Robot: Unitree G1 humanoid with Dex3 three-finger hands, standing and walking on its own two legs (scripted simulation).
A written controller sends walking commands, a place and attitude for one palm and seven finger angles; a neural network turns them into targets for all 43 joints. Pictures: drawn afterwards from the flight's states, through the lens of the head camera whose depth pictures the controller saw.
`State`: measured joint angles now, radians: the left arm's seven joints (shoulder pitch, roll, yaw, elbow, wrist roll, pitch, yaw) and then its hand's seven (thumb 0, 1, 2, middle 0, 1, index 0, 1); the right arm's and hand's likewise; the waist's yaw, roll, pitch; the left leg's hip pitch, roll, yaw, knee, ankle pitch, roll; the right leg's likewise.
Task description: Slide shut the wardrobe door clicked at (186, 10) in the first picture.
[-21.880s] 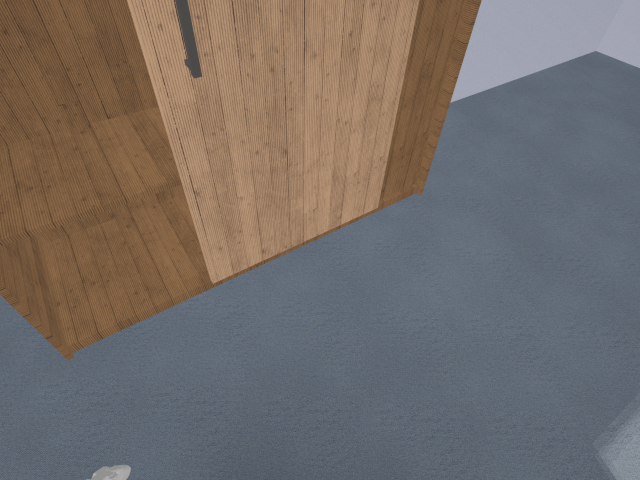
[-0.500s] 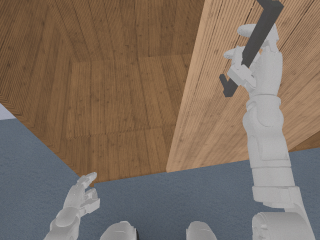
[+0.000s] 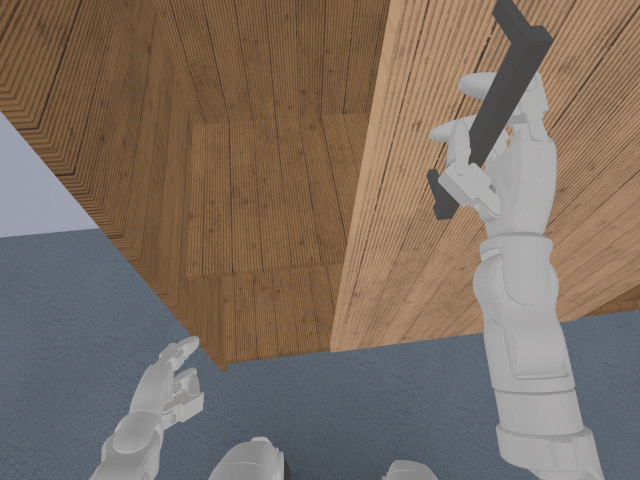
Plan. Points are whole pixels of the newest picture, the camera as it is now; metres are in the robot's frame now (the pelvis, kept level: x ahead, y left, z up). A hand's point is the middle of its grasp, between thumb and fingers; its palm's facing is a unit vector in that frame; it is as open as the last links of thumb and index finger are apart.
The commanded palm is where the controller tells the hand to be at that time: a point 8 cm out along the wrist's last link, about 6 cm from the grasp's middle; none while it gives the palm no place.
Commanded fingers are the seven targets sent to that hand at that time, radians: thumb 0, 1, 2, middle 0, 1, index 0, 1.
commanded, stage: step sideways, sliding the door along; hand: right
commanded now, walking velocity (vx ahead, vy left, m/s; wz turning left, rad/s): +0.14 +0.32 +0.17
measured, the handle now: (469, 130) +0.41 -0.15 +0.20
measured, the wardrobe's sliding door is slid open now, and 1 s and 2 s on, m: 0.31 0.06 0.00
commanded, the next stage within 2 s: stop walking and hold the door there in 1.66 s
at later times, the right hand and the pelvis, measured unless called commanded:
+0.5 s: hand (292, 189) +0.35 +0.03 +0.19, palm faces -0.03 +0.99 -0.11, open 6.1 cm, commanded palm +0.33 +0.01 +0.19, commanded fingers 0.00 -0.90 -0.90 0.45 1.40 0.45 1.40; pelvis -0.03 +0.10 -0.01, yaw +4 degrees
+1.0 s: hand (169, 195) +0.33 +0.13 +0.20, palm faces +0.06 +1.00 -0.03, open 6.0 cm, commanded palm +0.31 +0.14 +0.20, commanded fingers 0.00 -0.90 -0.90 0.45 1.40 0.45 1.40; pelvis -0.07 +0.22 +0.00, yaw +5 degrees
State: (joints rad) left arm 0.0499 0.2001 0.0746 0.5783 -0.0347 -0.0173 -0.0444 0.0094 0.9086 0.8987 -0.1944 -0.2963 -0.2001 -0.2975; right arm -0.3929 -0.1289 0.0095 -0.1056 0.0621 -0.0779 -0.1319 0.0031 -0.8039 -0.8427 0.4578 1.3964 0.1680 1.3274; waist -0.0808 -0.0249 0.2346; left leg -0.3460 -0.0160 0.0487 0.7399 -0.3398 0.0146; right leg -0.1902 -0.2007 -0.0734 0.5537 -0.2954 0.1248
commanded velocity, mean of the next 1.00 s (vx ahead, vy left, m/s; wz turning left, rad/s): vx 0.17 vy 0.30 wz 0.07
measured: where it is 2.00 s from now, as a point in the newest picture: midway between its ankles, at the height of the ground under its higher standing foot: outside the picture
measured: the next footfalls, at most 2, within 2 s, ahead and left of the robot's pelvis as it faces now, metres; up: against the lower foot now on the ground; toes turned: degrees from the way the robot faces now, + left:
right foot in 0.24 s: +0.03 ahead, -0.15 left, +0.00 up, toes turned -5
right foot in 0.58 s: +0.01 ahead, -0.07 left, +0.00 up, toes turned +0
